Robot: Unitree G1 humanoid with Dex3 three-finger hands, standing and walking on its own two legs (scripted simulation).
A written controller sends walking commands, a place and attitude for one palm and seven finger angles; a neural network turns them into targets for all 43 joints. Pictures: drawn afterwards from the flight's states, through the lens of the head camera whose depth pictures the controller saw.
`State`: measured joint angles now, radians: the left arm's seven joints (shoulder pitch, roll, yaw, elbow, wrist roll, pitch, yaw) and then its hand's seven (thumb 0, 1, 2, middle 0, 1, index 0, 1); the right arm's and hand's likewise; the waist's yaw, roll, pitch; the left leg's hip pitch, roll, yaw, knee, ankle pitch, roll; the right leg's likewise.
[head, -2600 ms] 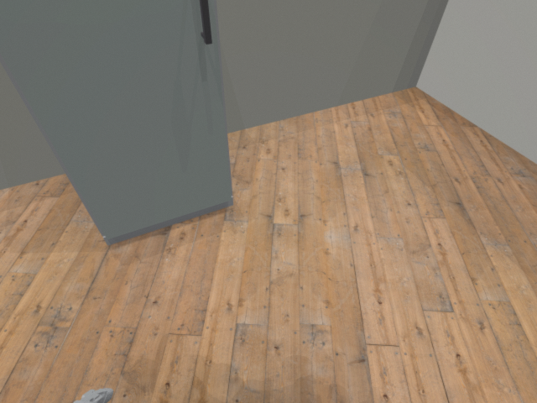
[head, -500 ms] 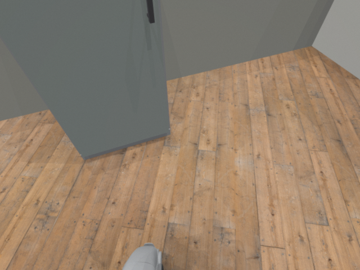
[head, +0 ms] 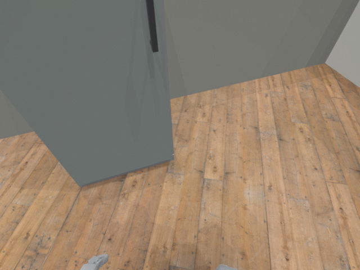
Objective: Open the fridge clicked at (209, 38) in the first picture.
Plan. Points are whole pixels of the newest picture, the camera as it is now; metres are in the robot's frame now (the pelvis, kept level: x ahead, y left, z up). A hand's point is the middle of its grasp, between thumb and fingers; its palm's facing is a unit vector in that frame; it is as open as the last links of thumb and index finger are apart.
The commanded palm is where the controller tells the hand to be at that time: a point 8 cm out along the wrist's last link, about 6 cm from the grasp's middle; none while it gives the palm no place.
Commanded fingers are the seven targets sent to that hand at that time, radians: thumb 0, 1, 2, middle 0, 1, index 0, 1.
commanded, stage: turn to face it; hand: right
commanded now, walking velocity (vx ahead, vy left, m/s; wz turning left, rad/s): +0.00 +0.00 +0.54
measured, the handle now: (149, 10) +0.79 +0.12 +0.21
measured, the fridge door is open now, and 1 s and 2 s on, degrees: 0 0 0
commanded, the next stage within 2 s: take the last steps up to it in 0.44 s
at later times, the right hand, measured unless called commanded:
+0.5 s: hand (255, 267) +0.17 -0.18 -0.16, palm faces -0.21 +0.94 -0.26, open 7.4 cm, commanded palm none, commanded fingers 0.00 -0.90 -0.90 0.20 0.30 0.20 0.30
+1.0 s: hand out of the picture +0.16 -0.17 -0.17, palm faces -0.28 +0.95 -0.14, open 7.3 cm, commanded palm none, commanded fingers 0.00 -0.90 -0.90 0.20 0.30 0.20 0.30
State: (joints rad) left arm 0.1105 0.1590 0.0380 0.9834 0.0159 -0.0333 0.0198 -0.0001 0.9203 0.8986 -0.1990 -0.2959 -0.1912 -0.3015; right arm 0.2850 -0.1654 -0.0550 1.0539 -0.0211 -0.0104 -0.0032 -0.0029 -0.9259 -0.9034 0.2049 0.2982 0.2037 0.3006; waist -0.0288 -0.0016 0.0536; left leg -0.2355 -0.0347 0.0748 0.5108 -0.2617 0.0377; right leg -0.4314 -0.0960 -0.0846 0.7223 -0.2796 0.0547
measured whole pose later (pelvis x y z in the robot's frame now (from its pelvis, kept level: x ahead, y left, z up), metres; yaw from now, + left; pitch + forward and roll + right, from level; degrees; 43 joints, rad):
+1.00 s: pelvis +0.10 +0.00 +0.01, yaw +19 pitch +0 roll +2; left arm 0.34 0.14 0.03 1.04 0.03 -0.06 0.02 0.00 0.91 0.90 -0.20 -0.30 -0.19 -0.30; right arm 0.30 -0.19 -0.07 1.09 -0.03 0.03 0.03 0.01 -0.91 -0.90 0.20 0.30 0.20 0.30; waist 0.02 0.03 -0.01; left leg -0.40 0.02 0.05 0.99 -0.37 0.02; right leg -0.15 -0.06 -0.16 0.46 -0.31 -0.03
